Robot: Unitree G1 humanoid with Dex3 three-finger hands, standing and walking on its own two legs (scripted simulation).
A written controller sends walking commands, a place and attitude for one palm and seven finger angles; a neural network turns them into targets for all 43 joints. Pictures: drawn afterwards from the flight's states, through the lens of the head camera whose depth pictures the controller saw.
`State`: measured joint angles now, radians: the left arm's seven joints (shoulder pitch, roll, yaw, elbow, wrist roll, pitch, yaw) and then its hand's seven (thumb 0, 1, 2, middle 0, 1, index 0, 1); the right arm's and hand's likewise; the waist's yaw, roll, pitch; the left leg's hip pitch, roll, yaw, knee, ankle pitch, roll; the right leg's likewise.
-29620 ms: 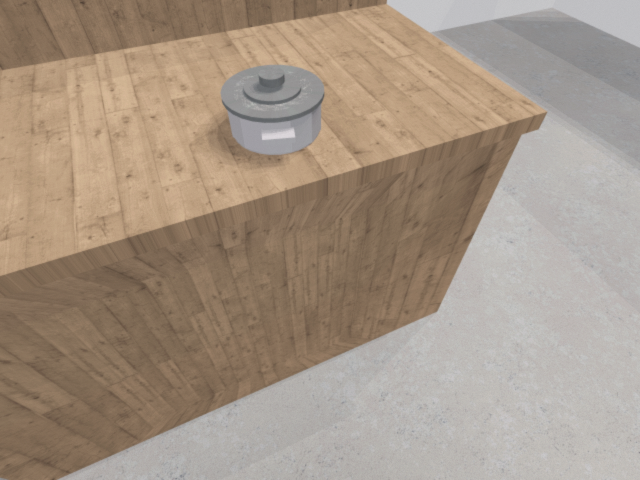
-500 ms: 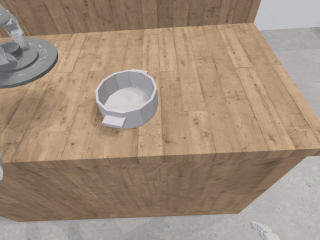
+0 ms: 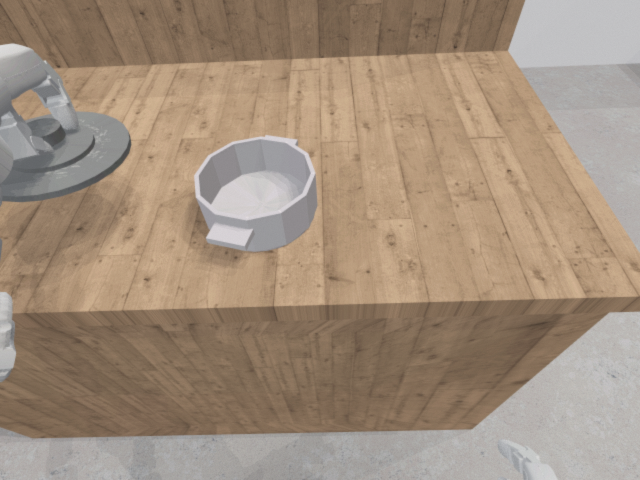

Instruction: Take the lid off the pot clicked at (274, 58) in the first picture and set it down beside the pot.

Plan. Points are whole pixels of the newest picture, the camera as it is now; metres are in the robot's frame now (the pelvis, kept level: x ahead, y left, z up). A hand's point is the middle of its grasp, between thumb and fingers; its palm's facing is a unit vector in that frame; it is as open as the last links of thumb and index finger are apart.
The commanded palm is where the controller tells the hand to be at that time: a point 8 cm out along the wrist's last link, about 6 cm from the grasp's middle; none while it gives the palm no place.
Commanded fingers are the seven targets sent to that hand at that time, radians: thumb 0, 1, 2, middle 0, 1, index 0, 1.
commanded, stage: lower the lid onto the table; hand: left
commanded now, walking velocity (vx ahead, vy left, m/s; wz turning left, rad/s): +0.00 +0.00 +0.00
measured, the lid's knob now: (42, 133) +0.46 +0.32 +0.21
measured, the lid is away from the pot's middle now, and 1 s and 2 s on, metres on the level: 0.23 0.23 0.25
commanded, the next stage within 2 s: open the fingers wide in 1.80 s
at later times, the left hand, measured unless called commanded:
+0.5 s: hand (35, 157) +0.43 +0.33 +0.19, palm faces -0.31 -0.12 -0.94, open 7.4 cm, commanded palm +0.43 +0.33 +0.27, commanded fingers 0.00 0.60 1.10 -1.01 -0.97 -0.94 -0.91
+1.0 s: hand (63, 170) +0.45 +0.32 +0.16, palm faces -0.37 -0.12 -0.92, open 7.4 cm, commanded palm +0.44 +0.33 +0.24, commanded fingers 0.00 0.60 1.10 -1.01 -0.97 -0.94 -0.91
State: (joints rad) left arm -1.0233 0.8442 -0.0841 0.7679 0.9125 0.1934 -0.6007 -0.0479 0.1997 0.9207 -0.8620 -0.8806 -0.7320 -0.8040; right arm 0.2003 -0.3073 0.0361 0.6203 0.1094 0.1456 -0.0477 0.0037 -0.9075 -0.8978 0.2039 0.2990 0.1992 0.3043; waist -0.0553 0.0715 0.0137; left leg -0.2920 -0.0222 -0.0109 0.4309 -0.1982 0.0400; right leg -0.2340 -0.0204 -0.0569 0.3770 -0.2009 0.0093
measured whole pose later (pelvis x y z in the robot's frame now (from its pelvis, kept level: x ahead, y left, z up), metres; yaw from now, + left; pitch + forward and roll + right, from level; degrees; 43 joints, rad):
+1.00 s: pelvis +0.01 +0.02 +0.00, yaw +0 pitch +6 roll -2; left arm -0.92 0.81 -0.04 0.84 0.90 0.05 -0.54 -0.04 0.21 0.92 -0.85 -0.88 -0.73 -0.80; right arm 0.26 -0.31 0.01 0.64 0.09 0.14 -0.04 0.00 -0.91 -0.90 0.20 0.30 0.20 0.30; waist -0.09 0.05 0.00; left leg -0.33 -0.04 -0.01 0.45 -0.22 0.06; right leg -0.25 -0.03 -0.05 0.36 -0.20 0.03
